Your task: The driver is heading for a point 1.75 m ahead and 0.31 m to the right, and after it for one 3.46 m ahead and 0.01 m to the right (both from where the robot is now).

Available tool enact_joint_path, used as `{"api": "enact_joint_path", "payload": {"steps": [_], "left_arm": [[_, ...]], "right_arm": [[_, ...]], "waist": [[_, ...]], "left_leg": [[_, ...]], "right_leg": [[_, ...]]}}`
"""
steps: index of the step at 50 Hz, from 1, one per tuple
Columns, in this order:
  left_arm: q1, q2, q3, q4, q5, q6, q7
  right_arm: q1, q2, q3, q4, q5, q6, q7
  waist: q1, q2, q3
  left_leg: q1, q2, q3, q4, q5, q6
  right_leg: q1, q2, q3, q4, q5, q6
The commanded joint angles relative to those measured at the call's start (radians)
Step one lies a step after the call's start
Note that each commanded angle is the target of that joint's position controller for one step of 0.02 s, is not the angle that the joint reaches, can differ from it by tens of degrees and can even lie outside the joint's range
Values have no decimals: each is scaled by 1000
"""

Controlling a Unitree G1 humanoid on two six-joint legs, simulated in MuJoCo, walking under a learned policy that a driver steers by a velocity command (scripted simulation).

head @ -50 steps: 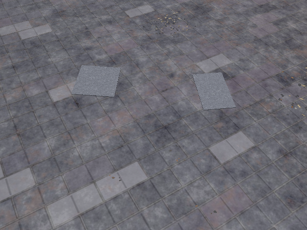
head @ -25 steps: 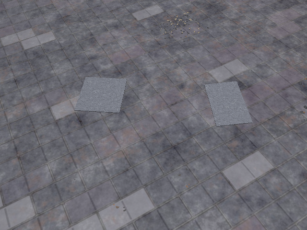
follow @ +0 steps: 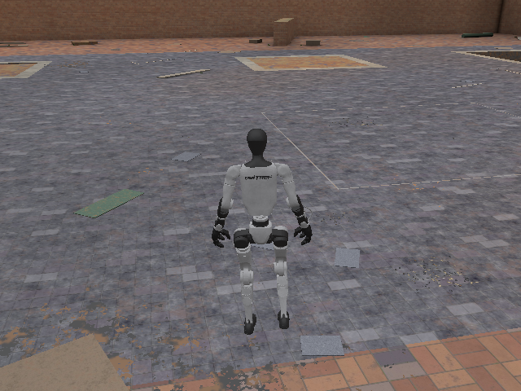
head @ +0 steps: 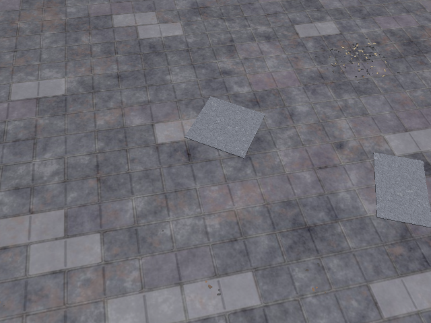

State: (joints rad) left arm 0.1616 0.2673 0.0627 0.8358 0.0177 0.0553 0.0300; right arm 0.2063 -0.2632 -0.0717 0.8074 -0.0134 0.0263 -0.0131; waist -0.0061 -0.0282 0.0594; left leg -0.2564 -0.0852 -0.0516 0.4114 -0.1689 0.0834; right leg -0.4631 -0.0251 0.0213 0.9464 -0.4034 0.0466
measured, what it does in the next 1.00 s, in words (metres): steps on the spot, turning right: right foot, then left foot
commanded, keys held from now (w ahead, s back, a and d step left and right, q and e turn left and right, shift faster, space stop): no key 0.06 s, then e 0.64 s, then no key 0.16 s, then q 0.14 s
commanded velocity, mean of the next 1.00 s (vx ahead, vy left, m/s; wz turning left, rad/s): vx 0.00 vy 0.00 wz -0.23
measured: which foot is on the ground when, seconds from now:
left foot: down 0.00-0.20, up 0.22-0.46, down 0.48-0.86, up 0.88-1.00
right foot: up 0.00-0.16, down 0.18-0.48, up 0.50-0.82, down 0.84-1.00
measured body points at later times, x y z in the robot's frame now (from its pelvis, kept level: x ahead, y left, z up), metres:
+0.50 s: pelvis -0.02 -0.02 -0.01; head +0.01 -0.02 +0.44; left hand +0.12 +0.25 -0.13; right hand +0.03 -0.31 -0.13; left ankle -0.03 +0.08 -0.75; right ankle +0.00 -0.13 -0.74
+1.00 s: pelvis -0.05 -0.05 +0.00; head -0.04 -0.08 +0.45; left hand +0.17 +0.13 -0.11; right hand -0.09 -0.32 -0.15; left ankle -0.03 +0.09 -0.70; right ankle -0.08 -0.13 -0.74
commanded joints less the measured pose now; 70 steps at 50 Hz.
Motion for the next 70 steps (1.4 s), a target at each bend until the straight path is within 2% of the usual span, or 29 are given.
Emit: {"api": "enact_joint_path", "payload": {"steps": [1, 6, 8, 10, 11, 15, 20, 23, 24, 25, 26, 28, 31, 35, 39, 41, 42, 43, 44, 45, 47, 51, 56, 62, 65, 67, 68, 69, 70], "left_arm": [[15, 58, 8, -52, -3, -4, 4], [69, 36, -5, -23, -12, -14, 6], [109, 12, -18, 4, -4, -28, 4], [12, 165, 1, -39, 9, -52, -1], [-6, 153, 1, -29, 0, -54, -17], [7, 152, 13, -24, -14, -51, -19], [60, 165, 38, -14, -9, -32, -19], [-11, 157, 44, -34, -14, -15, -23], [-31, 128, 37, -53, -19, -14, -26], [-25, 71, 23, -78, -33, -15, -30], [-9, 106, 33, -75, -5, -11, -22], [32, 140, 50, -29, 7, 0, -24], [18, 113, 39, -35, 3, 16, -56], [-59, 94, 23, -83, -7, 21, -77], [-43, 94, 16, -95, -17, 18, -66], [14, 84, 12, -75, -9, 5, -54], [36, 110, 15, -69, 5, -10, -45], [74, 197, 26, -76, 20, -28, -35], [68, 220, 23, -70, -3, -37, -29], [48, 131, -3, -59, -6, -43, -27], [-72, 53, -36, -59, 11, -43, -11], [-27, 132, -17, -33, -8, -41, 9], [-11, 119, -6, -27, 1, -31, 15], [-14, 139, 11, -25, 12, -36, 6], [-29, 163, 21, -30, 12, -32, -1], [-31, 168, 27, -27, 8, -24, -4], [8, 129, 20, -33, 10, -19, -12], [-56, 69, 2, -104, 6, -10, -2], [-87, 99, 3, -100, 8, -1, 9]], "right_arm": [[44, -137, -27, -37, -10, -6, -1], [-17, -96, 3, -22, -19, -5, -2], [-24, -79, 19, 2, -8, -6, -12], [38, -68, 20, 3, 5, -5, -14], [15, -84, 18, 19, -5, 2, -20], [-9, -95, 9, 30, -2, -10, -20], [3, -58, 11, 21, 10, -20, -39], [73, -65, 10, 27, 14, -32, -47], [99, -112, 0, 27, 1, -36, -52], [69, -213, -21, 9, -14, -33, -57], [30, -228, -26, 0, -18, -28, -48], [-12, -119, 4, -26, -10, -27, -39], [-22, -135, 5, -34, -17, -26, -43], [47, -172, -7, -19, -14, -22, -31], [44, -199, -16, -5, -16, -19, -7], [12, -198, -16, -1, -3, -14, -2], [31, -181, -12, 7, -2, -14, -1], [64, -104, 8, -20, -12, -10, 4], [34, -57, 26, -27, 0, 10, -11], [37, -90, 21, -1, 3, 25, -13], [53, -86, 22, 44, 16, 25, -2], [85, -124, 0, 86, 1, 23, 9], [31, -97, -4, 62, 0, 36, 18], [16, -71, 0, 21, 3, 36, 34], [38, -72, -1, 5, 9, 30, 41], [85, -80, -2, 10, 5, 12, 38], [96, -170, -22, 2, -13, -3, 28], [118, -313, -55, -13, -7, -9, 27], [161, -283, -57, 4, -6, -6, 22]], "waist": [[-23, 147, -113], [-5, 141, -119], [32, 87, -96], [-58, -118, -60], [-40, -154, -32], [-16, -169, -35], [13, -131, -93], [-26, -104, -118], [-30, -32, -121], [-4, 164, -91], [-5, 280, -77], [35, 81, -60], [25, 166, -38], [-32, 179, -60], [-34, 219, -76], [15, 187, -81], [30, 115, -96], [17, -131, -152], [34, -203, -153], [23, -85, -117], [-21, -92, -27], [-8, -76, -59], [19, -86, -13], [18, -98, -55], [0, -105, -81], [-41, -41, -87], [-33, 188, -72], [-41, 352, -34], [-69, 219, -58]], "left_leg": [[127, 266, -239, -99, 278, 167], [47, 264, -231, -87, 213, 130], [-27, 234, -198, -60, 101, 59], [-55, 55, -57, 41, -109, -32], [53, 56, -23, 43, -151, -44], [32, 34, 14, 81, -88, -60], [-52, 10, 30, 148, -239, -66], [83, 37, 7, -12, -132, -50], [163, 125, -77, -107, -119, -26], [233, 318, -281, -184, 23, 55], [174, 483, -363, -164, 305, 178], [124, 424, -212, -124, 450, 188], [189, 305, -48, -91, 458, 110], [259, 346, -15, -55, 469, 123], [203, 352, -1, 1, 508, 114], [148, 325, 29, 81, 433, 67], [68, 298, 59, 156, 314, 13], [-111, 212, 133, 368, -96, -56], [-122, 111, 91, 428, -451, -76], [-88, 140, 21, 472, -437, -79], [-55, 138, -15, 412, -325, -83], [-92, 80, 6, 507, -278, -101], [-181, 99, 39, 528, -284, -117], [-102, 107, 93, 383, -303, -87], [-21, 95, 121, 267, -266, -57], [119, 82, 96, 32, -75, -27], [188, 239, -172, -151, 6, 16], [180, 483, -513, -165, 372, 173], [154, 473, -476, -149, 354, 245]], "right_leg": [[3, 6, -10, -80, -5, -9], [216, 18, -30, -321, 19, -48], [381, 15, -13, -610, 222, -68], [301, -234, 327, -712, 341, -155], [166, -261, 353, -711, 349, -209], [233, -149, 306, -653, 395, -181], [343, -167, 398, -572, 603, -243], [256, -109, 382, -521, 549, -191], [162, -52, 332, -449, 428, -145], [-22, 86, 176, -298, 167, -85], [-59, 134, 27, -74, -176, -70], [-32, 71, 52, 146, -137, -63], [-71, 63, 12, 101, -39, -27], [-24, 44, -32, -76, -48, -13], [135, 70, -83, -267, -50, -53], [263, 81, -98, -506, 135, -76], [380, 40, -22, -643, 277, -89], [542, -224, 287, -694, 505, -132], [401, -375, 379, -659, 740, -291], [372, -337, 296, -654, 729, -322], [290, -224, 161, -704, 525, -244], [384, -208, 61, -643, 705, -237], [378, -241, 58, -670, 453, -274], [366, -277, 25, -614, 499, -286], [343, -290, 0, -551, 526, -253], [247, -253, -69, -426, 378, -159], [105, -150, -170, -189, 145, -79], [-120, 56, -157, -28, -251, -24], [-98, 26, -17, 116, -251, -28]]}}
